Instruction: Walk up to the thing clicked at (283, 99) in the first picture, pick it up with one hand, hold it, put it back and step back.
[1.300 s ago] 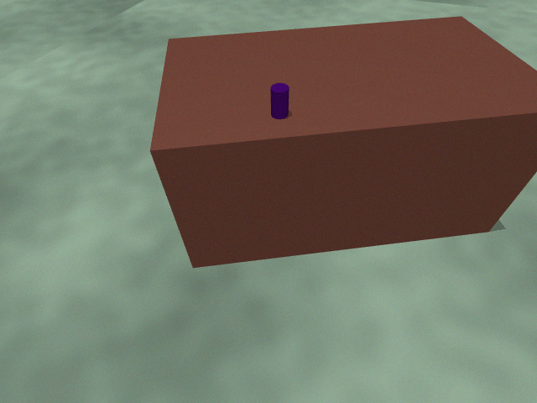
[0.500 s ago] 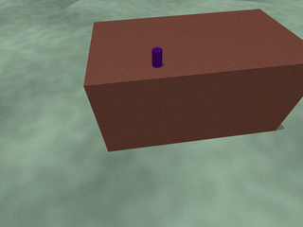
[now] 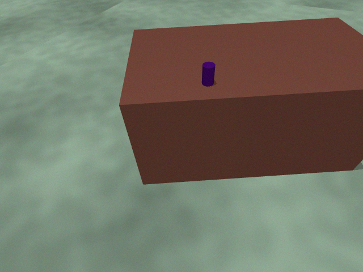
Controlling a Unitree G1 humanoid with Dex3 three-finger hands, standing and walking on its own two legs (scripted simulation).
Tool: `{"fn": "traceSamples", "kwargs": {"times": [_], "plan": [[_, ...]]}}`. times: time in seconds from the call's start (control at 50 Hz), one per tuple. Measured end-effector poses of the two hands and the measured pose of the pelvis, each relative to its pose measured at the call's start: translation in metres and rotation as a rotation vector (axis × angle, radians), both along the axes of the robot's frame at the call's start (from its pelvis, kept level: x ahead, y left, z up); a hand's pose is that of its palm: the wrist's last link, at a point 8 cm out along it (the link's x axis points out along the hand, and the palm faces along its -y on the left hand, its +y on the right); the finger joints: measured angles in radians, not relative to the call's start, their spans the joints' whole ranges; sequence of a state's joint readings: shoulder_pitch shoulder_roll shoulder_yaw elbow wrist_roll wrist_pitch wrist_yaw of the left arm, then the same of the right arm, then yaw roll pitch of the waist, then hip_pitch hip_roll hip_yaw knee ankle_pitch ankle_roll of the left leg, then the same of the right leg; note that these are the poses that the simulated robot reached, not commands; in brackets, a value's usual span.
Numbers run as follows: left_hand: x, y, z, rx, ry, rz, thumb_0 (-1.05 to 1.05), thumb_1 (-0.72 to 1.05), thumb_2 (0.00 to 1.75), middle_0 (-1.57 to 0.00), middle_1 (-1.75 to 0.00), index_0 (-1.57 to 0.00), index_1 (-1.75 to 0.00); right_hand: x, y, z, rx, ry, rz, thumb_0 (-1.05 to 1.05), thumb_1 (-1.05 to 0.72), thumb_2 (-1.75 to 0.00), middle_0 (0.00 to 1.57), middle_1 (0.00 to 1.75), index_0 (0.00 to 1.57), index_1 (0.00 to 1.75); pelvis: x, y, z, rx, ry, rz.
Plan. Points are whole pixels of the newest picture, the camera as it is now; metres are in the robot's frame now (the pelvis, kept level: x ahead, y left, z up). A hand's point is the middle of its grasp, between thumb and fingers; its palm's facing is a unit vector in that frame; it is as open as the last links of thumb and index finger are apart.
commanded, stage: walk up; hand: right
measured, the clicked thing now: (208, 74) +0.93 -0.06 -0.08
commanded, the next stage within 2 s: none
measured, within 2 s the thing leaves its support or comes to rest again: neither
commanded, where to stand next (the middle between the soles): +0.49 +0.13 m, yaw +4 degrees
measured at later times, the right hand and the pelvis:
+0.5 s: hand (266, 262) +0.20 -0.17 -0.14, palm faces -0.07 +0.94 -0.33, open 7.4 cm; pelvis +0.16 +0.09 +0.00, yaw +4 degrees
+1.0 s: hand (238, 168) +0.47 -0.14 -0.14, palm faces -0.17 +0.90 -0.41, open 7.4 cm; pelvis +0.35 +0.13 -0.02, yaw +6 degrees
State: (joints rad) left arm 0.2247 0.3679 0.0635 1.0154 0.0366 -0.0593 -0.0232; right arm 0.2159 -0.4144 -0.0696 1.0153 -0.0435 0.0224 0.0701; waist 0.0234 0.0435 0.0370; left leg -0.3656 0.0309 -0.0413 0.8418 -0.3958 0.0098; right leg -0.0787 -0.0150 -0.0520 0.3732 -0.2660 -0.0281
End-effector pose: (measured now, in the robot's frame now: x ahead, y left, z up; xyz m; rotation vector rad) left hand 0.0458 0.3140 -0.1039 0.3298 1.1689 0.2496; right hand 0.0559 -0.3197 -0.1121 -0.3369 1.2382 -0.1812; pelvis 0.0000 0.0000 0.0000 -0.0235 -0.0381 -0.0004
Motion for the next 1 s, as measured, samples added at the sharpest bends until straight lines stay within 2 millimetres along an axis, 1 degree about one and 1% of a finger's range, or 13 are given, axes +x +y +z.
{"fn": "traceSamples", "kwargs": {"times": [0.1, 0.14, 0.2, 0.24, 0.36, 0.44, 0.52, 0.62, 0.68, 0.76, 0.84, 0.92, 1.0], "plan": [[-0.007, 0.044, -0.005, 0.024, 0.056, 0.036, 0.0, 0.9, 0.9, -0.2, -0.3, -0.21, -0.3, 0.034, 0.016, 0.007, -0.028, -0.007, 0.037, 0.01, -0.9, -0.9, 0.2, 0.3, 0.21, 0.29, 0.025, 0.026, -0.006, -0.013, -0.006, 0.035], [-0.002, 0.064, -0.014, 0.027, 0.072, 0.046, 0.0, 0.9, 0.9, -0.2, -0.3, -0.21, -0.3, 0.051, 0.027, 0.006, -0.046, -0.018, 0.048, 0.01, -0.9, -0.9, 0.2, 0.3, 0.21, 0.29, 0.039, 0.04, -0.014, -0.016, -0.008, 0.052], [0.014, 0.088, -0.029, 0.029, 0.101, 0.045, 0.0, 0.9, 0.9, -0.2, -0.3, -0.21, -0.3, 0.073, 0.046, 0.003, -0.067, -0.061, 0.043, 0.01, -0.9, -0.9, 0.2, 0.3, 0.21, 0.29, 0.057, 0.061, -0.025, 0.019, -0.02, 0.046], [0.032, 0.094, -0.029, 0.02, 0.107, 0.038, 0.0, 0.9, 0.9, -0.2, -0.3, -0.21, -0.3, 0.08, 0.061, 0.005, -0.057, -0.079, 0.031, 0.01, -0.9, -0.9, 0.2, 0.3, 0.21, 0.29, 0.068, 0.069, -0.022, 0.011, -0.02, 0.061], [0.095, 0.098, -0.015, -0.024, 0.026, 0.002, 0.0, 0.91, 0.9, -0.2, -0.3, -0.2, -0.3, 0.099, 0.094, 0.013, -0.02, -0.056, 0.029, 0.01, -0.9, -0.9, 0.21, 0.3, 0.21, 0.29, 0.109, 0.084, -0.006, 0.023, -0.021, 0.064], [0.131, 0.098, -0.007, -0.03, 0.012, -0.016, 0.0, 0.9, 0.9, -0.2, -0.3, -0.21, -0.3, 0.12, 0.104, 0.01, 0.003, -0.049, 0.037, 0.01, -0.9, -0.9, 0.21, 0.3, 0.21, 0.3, 0.139, 0.09, -0.003, 0.03, -0.019, 0.066], [0.173, 0.095, -0.001, -0.018, -0.005, -0.03, 0.0, 0.9, 0.9, -0.2, -0.3, -0.21, -0.3, 0.149, 0.103, 0.001, 0.021, -0.041, 0.038, 0.01, -0.9, -0.9, 0.21, 0.3, 0.21, 0.3, 0.173, 0.09, -0.006, 0.036, -0.016, 0.071], [0.231, 0.087, 0.0, 0.026, -0.076, -0.03, 0.0, 0.9, 0.9, -0.2, -0.3, -0.21, -0.3, 0.198, 0.092, -0.023, 0.031, -0.03, 0.05, 0.01, -0.9, -0.9, 0.21, 0.3, 0.21, 0.3, 0.22, 0.081, -0.021, 0.018, -0.02, 0.085], [0.252, 0.082, 0.006, 0.028, -0.129, -0.013, 0.0, 0.9, 0.9, -0.2, -0.3, -0.21, -0.3, 0.237, 0.094, -0.025, 0.033, -0.03, 0.082, 0.01, -0.9, -0.9, 0.21, 0.3, 0.21, 0.29, 0.24, 0.079, -0.02, 0.023, -0.024, 0.093], [0.263, 0.081, 0.015, 0.023, -0.126, 0.017, 0.0, 0.9, 0.9, -0.2, -0.3, -0.21, -0.3, 0.292, 0.099, -0.015, 0.04, -0.077, 0.131, 0.01, -0.9, -0.9, 0.21, 0.3, 0.21, 0.29, 0.266, 0.084, -0.01, 0.024, -0.02, 0.1], [0.267, 0.09, 0.015, 0.016, -0.081, 0.029, 0.0, 0.9, 0.9, -0.2, -0.3, -0.21, -0.3, 0.337, 0.107, -0.003, 0.031, -0.114, 0.167, 0.01, -0.9, -0.9, 0.2, 0.3, 0.21, 0.29, 0.292, 0.092, -0.006, 0.017, -0.01, 0.103], [0.271, 0.11, 0.005, 0.003, -0.034, 0.047, 0.0, 0.9, 0.9, -0.2, -0.3, -0.21, -0.3, 0.378, 0.121, 0.007, 0.004, -0.133, 0.197, 0.01, -0.9, -0.9, 0.2, 0.3, 0.21, 0.29, 0.318, 0.107, -0.009, 0.009, -0.007, 0.109], [0.285, 0.136, -0.019, -0.005, 0.01, 0.063, 0.0, 0.9, 0.9, -0.2, -0.3, -0.21, -0.3, 0.414, 0.139, 0.007, -0.045, -0.174, 0.205, 0.01, -0.9, -0.9, 0.2, 0.3, 0.21, 0.29, 0.346, 0.129, -0.023, 0.015, -0.013, 0.11]]}}
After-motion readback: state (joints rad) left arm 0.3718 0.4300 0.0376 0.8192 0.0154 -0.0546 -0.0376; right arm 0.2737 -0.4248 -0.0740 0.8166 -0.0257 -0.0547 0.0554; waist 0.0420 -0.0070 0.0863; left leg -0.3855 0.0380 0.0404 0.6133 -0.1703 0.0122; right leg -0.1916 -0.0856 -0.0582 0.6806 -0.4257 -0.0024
